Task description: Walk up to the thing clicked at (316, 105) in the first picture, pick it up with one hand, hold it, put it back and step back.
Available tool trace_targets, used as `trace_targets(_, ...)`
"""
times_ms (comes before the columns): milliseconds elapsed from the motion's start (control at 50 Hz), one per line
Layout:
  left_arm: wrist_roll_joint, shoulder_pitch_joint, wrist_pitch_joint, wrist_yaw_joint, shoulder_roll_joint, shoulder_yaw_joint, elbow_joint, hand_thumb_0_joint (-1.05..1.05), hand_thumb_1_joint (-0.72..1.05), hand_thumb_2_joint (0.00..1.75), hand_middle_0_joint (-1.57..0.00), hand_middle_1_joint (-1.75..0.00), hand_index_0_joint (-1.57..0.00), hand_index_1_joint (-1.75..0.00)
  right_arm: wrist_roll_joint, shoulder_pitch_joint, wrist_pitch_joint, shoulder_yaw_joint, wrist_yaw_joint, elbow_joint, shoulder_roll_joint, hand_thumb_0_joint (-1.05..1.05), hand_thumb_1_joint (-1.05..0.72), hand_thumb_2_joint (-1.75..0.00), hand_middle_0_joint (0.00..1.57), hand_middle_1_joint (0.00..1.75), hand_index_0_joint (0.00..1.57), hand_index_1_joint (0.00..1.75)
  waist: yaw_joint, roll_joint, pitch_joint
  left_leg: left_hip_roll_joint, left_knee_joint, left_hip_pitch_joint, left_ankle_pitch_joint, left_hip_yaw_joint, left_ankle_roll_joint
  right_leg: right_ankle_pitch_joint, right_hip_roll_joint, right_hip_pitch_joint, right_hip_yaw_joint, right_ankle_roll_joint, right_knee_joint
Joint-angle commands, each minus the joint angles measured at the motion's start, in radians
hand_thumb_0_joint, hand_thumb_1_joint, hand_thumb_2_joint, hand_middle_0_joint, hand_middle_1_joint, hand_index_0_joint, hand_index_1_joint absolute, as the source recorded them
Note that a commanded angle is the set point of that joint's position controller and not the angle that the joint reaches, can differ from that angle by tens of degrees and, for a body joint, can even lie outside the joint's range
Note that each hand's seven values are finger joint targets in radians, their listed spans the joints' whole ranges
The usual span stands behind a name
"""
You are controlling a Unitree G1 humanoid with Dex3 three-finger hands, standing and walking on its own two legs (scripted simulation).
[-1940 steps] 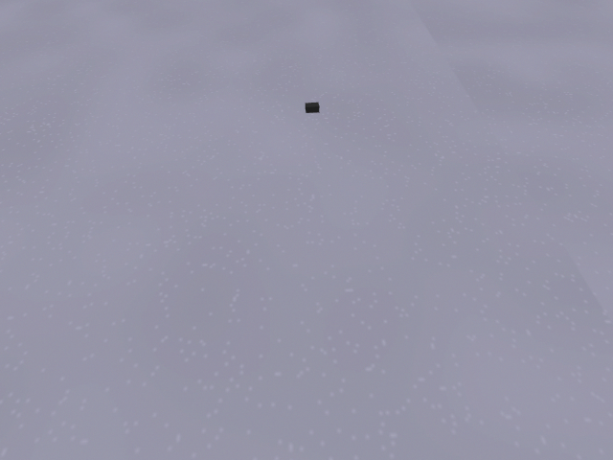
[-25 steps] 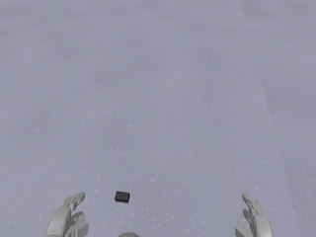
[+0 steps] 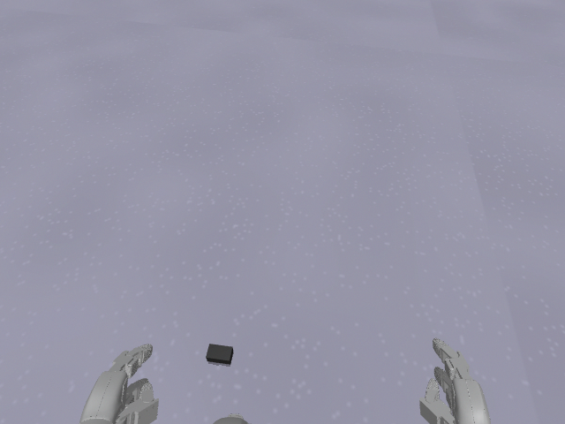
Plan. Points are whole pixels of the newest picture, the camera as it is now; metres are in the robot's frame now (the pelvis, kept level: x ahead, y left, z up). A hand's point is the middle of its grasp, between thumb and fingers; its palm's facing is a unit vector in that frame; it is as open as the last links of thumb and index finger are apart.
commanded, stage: home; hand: left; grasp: from above
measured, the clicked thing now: (219, 354) +0.45 +0.20 -0.70
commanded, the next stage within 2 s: stand in 0.82 s
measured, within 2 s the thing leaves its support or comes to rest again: neither
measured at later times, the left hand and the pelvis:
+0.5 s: hand (156, 409) +0.16 +0.17 -0.04, palm faces +0.04 -0.98 -0.20, open 7.4 cm; pelvis +0.00 +0.00 +0.00, yaw +0 degrees
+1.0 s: hand (150, 414) +0.16 +0.19 -0.07, palm faces +0.01 -0.96 -0.29, open 7.4 cm; pelvis -0.01 +0.00 +0.01, yaw +0 degrees
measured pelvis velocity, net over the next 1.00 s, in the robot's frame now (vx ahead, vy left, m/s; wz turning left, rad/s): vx -0.01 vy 0.00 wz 0.00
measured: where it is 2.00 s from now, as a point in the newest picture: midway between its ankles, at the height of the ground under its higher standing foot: outside the picture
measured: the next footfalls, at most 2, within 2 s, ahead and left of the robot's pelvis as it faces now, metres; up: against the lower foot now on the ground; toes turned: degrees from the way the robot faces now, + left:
none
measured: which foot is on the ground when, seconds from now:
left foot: down 0.00-1.00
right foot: down 0.00-1.00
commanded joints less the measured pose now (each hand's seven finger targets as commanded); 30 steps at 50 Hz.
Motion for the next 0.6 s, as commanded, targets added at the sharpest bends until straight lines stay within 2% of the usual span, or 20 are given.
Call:
trace_targets(0, 0.003, -0.028, -0.051, 0.006, 0.109, 0.068, -0.194, 0.00, 0.90, 0.90, -0.20, -0.30, -0.20, -0.30, 0.001, -0.072, -0.053, -0.057, -0.008, -0.157, -0.128, 0.00, -0.90, -0.90, 0.20, 0.30, 0.20, 0.30, 0.003, 0.010, -0.046, 0.005, -0.190, 0.136, 0.148, -0.017, 0.009, 0.157, 0.005, -0.021, -0.023, -0.008, -0.157)
trace_targets(20, 0.004, -0.009, -0.050, 0.008, 0.110, 0.069, -0.193, 0.00, 0.90, 0.90, -0.20, -0.30, -0.20, -0.30, 0.001, -0.067, -0.052, -0.058, -0.010, -0.159, -0.125, 0.00, -0.90, -0.90, 0.20, 0.30, 0.20, 0.30, 0.006, 0.003, -0.076, 0.003, -0.177, 0.143, 0.180, -0.010, 0.011, 0.182, 0.004, -0.007, -0.021, -0.008, -0.158)
trace_targets(60, 0.003, -0.020, -0.051, 0.004, 0.104, 0.059, -0.201, 0.00, 0.90, 0.90, -0.20, -0.30, -0.20, -0.30, 0.001, -0.066, -0.052, -0.057, -0.008, -0.163, -0.129, 0.00, -0.90, -0.90, 0.20, 0.30, 0.20, 0.30, -0.003, 0.006, -0.070, 0.004, -0.182, 0.147, 0.172, -0.013, 0.011, 0.177, 0.006, -0.010, -0.021, -0.008, -0.154)
trace_targets(100, 0.004, -0.014, -0.051, 0.006, 0.107, 0.063, -0.203, 0.00, 0.90, 0.90, -0.20, -0.30, -0.20, -0.30, 0.000, -0.061, -0.050, -0.059, -0.008, -0.160, -0.126, 0.00, -0.90, -0.90, 0.20, 0.30, 0.20, 0.30, -0.001, 0.021, -0.088, 0.004, -0.175, 0.157, 0.215, -0.012, 0.008, 0.211, 0.005, -0.006, -0.022, -0.010, -0.144)
trace_targets(160, 0.004, -0.021, -0.053, 0.009, 0.106, 0.063, -0.194, 0.00, 0.90, 0.90, -0.20, -0.30, -0.20, -0.30, 0.001, -0.065, -0.047, -0.059, -0.008, -0.165, -0.128, 0.00, -0.90, -0.90, 0.20, 0.30, 0.20, 0.30, 0.002, 0.004, -0.059, 0.005, -0.179, 0.138, 0.187, -0.011, 0.009, 0.186, 0.007, -0.019, -0.022, -0.009, -0.147)
trace_targets(240, 0.002, -0.021, -0.057, 0.007, 0.101, 0.063, -0.202, 0.00, 0.90, 0.90, -0.20, -0.30, -0.20, -0.30, -0.001, -0.067, -0.050, -0.060, -0.007, -0.166, -0.126, 0.00, -0.90, -0.90, 0.20, 0.30, 0.20, 0.30, 0.002, 0.008, -0.075, 0.006, -0.183, 0.140, 0.150, -0.015, 0.009, 0.158, 0.007, -0.020, -0.022, -0.009, -0.149)
trace_targets(280, 0.000, -0.020, -0.058, 0.007, 0.118, 0.076, -0.209, 0.00, 0.90, 0.90, -0.20, -0.30, -0.20, -0.30, 0.002, -0.067, -0.047, -0.059, -0.007, -0.169, -0.126, 0.00, -0.90, -0.90, 0.20, 0.30, 0.20, 0.30, 0.006, 0.009, -0.077, 0.004, -0.181, 0.135, 0.167, -0.016, 0.009, 0.172, 0.005, -0.015, -0.022, -0.009, -0.150)
trace_targets(360, -0.001, -0.014, -0.058, 0.008, 0.104, 0.061, -0.200, 0.00, 0.90, 0.90, -0.20, -0.30, -0.20, -0.30, 0.001, -0.063, -0.044, -0.058, -0.008, -0.173, -0.124, 0.00, -0.90, -0.90, 0.20, 0.30, 0.20, 0.30, -0.004, 0.001, -0.079, -0.004, -0.159, 0.131, 0.177, 0.005, 0.013, 0.187, 0.001, -0.014, -0.013, -0.006, -0.159)
trace_targets(420, 0.004, -0.009, -0.057, 0.009, 0.115, 0.070, -0.197, 0.00, 0.90, 0.90, -0.20, -0.30, -0.20, -0.30, 0.002, -0.066, -0.043, -0.059, -0.007, -0.172, -0.123, 0.00, -0.90, -0.90, 0.20, 0.30, 0.20, 0.30, 0.002, 0.007, -0.074, -0.003, -0.167, 0.127, 0.162, 0.000, 0.012, 0.170, 0.002, -0.020, -0.015, -0.007, -0.158)
trace_targets(460, 0.002, -0.008, -0.057, 0.009, 0.110, 0.068, -0.194, 0.00, 0.90, 0.90, -0.20, -0.30, -0.20, -0.30, 0.002, -0.061, -0.041, -0.058, -0.008, -0.174, -0.121, 0.00, -0.90, -0.90, 0.20, 0.30, 0.20, 0.30, -0.003, -0.007, -0.081, -0.002, -0.156, 0.134, 0.186, 0.003, 0.014, 0.194, 0.002, -0.013, -0.013, -0.005, -0.159)
trace_targets(480, 0.001, -0.019, -0.059, 0.008, 0.103, 0.055, -0.205, 0.00, 0.90, 0.90, -0.20, -0.30, -0.20, -0.30, 0.002, -0.065, -0.042, -0.059, -0.007, -0.177, -0.125, 0.00, -0.90, -0.90, 0.20, 0.30, 0.20, 0.30, -0.006, -0.013, -0.066, -0.004, -0.158, 0.123, 0.161, 0.005, 0.016, 0.175, 0.001, -0.019, -0.013, -0.003, -0.165)
trace_targets(500, -0.001, -0.018, -0.057, 0.011, 0.115, 0.074, -0.204, 0.00, 0.90, 0.90, -0.20, -0.30, -0.20, -0.30, 0.002, -0.066, -0.042, -0.059, -0.008, -0.175, -0.125, 0.00, -0.90, -0.90, 0.20, 0.30, 0.20, 0.30, -0.002, -0.009, -0.066, -0.005, -0.156, 0.123, 0.155, 0.009, 0.016, 0.170, 0.000, -0.021, -0.010, -0.003, -0.169)
trace_targets(540, 0.002, -0.005, -0.056, 0.010, 0.116, 0.070, -0.212, 0.00, 0.90, 0.90, -0.20, -0.30, -0.20, -0.30, 0.002, -0.056, -0.041, -0.060, -0.009, -0.171, -0.122, 0.00, -0.90, -0.90, 0.20, 0.30, 0.20, 0.30, 0.001, -0.001, -0.101, -0.004, -0.149, 0.140, 0.204, 0.007, 0.015, 0.213, -0.001, 0.001, -0.010, -0.005, -0.160)
trace_targets(580, 0.003, -0.005, -0.054, 0.011, 0.108, 0.063, -0.196, 0.00, 0.90, 0.90, -0.20, -0.30, -0.20, -0.30, 0.003, -0.064, -0.043, -0.059, -0.009, -0.173, -0.126, 0.00, -0.90, -0.90, 0.20, 0.30, 0.20, 0.30, -0.005, -0.020, -0.061, -0.003, -0.149, 0.131, 0.193, 0.010, 0.017, 0.206, 0.000, -0.015, -0.010, -0.003, -0.163)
